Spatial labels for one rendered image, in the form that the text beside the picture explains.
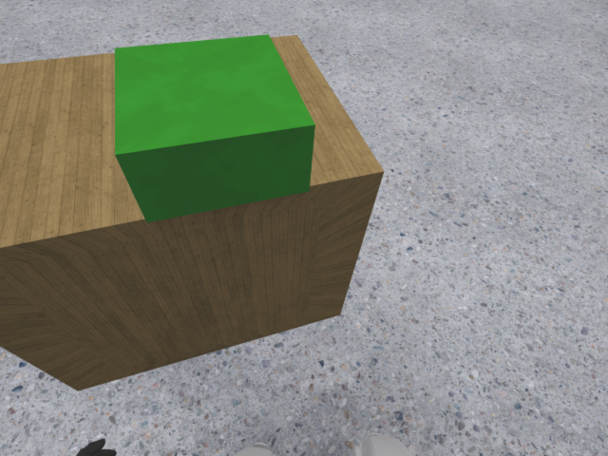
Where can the carton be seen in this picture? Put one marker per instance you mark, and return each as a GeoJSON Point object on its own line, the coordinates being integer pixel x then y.
{"type": "Point", "coordinates": [209, 124]}

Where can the pedestal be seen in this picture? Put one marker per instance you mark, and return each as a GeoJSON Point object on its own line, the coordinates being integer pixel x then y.
{"type": "Point", "coordinates": [91, 293]}

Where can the left robot shin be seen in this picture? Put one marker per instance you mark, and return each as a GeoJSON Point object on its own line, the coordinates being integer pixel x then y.
{"type": "Point", "coordinates": [261, 445]}

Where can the robot right thigh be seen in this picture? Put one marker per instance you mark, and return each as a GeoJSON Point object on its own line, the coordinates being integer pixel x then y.
{"type": "Point", "coordinates": [380, 446]}

